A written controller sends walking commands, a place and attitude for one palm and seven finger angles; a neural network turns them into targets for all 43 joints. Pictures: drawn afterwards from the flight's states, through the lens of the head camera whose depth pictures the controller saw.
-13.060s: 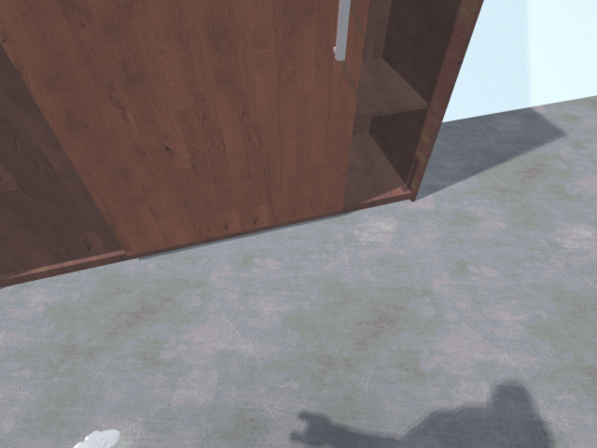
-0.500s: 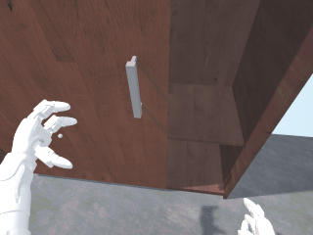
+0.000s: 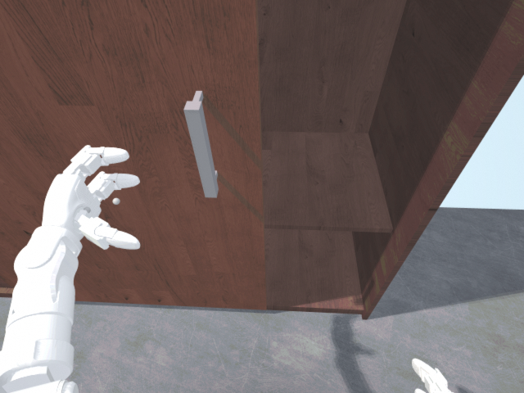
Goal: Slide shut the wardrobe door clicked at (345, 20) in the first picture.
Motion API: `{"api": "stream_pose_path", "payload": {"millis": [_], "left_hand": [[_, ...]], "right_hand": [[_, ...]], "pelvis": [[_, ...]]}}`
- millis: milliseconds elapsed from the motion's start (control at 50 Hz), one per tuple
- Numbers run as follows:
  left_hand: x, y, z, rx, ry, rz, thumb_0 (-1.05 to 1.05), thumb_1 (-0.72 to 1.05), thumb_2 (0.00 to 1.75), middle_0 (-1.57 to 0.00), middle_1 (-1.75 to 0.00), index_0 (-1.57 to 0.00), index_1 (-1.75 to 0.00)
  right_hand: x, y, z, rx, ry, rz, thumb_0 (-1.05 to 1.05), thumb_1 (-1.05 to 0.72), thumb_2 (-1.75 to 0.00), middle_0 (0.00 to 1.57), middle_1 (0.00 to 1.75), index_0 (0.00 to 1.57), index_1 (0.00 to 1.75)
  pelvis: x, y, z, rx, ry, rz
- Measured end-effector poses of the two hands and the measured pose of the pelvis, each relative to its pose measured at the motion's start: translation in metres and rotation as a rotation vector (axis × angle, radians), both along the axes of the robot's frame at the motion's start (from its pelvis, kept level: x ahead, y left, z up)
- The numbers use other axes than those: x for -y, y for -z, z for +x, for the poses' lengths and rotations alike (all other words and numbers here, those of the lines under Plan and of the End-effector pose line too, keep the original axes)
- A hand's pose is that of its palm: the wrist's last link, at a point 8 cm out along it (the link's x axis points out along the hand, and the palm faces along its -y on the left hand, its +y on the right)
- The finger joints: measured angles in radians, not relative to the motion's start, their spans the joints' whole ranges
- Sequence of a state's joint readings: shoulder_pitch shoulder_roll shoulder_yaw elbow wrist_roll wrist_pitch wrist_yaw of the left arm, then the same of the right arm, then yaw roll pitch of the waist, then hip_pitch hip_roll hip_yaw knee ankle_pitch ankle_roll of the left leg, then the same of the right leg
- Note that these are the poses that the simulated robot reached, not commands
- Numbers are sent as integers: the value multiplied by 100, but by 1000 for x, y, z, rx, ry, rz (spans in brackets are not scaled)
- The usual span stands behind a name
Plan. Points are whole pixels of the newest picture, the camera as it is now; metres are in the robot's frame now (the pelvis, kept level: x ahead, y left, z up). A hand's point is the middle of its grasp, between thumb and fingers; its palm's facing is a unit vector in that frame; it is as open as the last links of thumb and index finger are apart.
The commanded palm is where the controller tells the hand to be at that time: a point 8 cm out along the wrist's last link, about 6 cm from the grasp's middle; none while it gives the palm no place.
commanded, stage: move the hooked fingers beside the handle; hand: left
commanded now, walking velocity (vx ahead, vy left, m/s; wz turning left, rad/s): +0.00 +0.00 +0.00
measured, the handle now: (205, 147) +0.50 +0.12 +0.11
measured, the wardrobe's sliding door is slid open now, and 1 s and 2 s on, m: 0.37 0.36 0.36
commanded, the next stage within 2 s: feel for the door with the fingertips in 1.70 s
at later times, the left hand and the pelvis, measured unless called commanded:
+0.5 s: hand (140, 178) +0.41 +0.21 +0.12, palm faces +0.00 -1.00 -0.02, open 14.0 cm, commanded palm +0.38 +0.26 +0.12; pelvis +0.00 +0.01 +0.00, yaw +0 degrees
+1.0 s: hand (156, 161) +0.45 +0.19 +0.12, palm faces -0.01 -1.00 -0.01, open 13.7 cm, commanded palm +0.43 +0.25 +0.11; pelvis -0.01 +0.01 -0.01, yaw -1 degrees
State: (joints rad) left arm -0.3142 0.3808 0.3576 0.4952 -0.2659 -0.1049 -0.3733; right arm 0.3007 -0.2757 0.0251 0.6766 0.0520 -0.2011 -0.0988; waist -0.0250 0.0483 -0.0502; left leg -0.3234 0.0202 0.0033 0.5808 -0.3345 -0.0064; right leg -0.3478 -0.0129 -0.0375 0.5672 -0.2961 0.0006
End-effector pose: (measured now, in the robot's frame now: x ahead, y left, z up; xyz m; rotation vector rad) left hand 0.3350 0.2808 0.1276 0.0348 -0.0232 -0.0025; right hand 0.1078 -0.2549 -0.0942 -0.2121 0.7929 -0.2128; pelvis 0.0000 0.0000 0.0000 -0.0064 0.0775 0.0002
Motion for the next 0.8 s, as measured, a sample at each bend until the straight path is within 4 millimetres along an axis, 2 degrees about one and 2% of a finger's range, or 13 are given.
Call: {"api": "stream_pose_path", "payload": {"millis": [300, 400, 660, 800], "left_hand": [[15, 1, 28, 4, 10, -6, -1, -50, 30, -30, -121, -30, -120], [17, 7, 41, -24, 3, -20, -1, -50, 30, -30, -121, -30, -120], [23, 8, 71, -21, 15, -24, -1, -50, 30, -30, -121, -30, -120], [32, 8, 86, -6, 26, -31, -1, -50, 30, -30, -120, -30, -120]], "right_hand": [[-5, 3, -6, -45, 10, 10, 1, -91, -90, 20, 30, 20, 30], [-8, 6, -12, -74, 14, 15, 1, -91, -90, 20, 30, 20, 30], [-5, 15, -49, -201, 60, 7, 1, -91, -90, 20, 30, 20, 30], [-5, 18, -69, -263, 88, 11, 1, -91, -90, 20, 30, 20, 30]], "pelvis": [[-5, 1, 0, -14, 2, -2], [-6, 2, -1, -22, 4, -2], [-10, 4, -3, -55, 10, -7], [-13, 5, -3, -73, 17, -7]]}}
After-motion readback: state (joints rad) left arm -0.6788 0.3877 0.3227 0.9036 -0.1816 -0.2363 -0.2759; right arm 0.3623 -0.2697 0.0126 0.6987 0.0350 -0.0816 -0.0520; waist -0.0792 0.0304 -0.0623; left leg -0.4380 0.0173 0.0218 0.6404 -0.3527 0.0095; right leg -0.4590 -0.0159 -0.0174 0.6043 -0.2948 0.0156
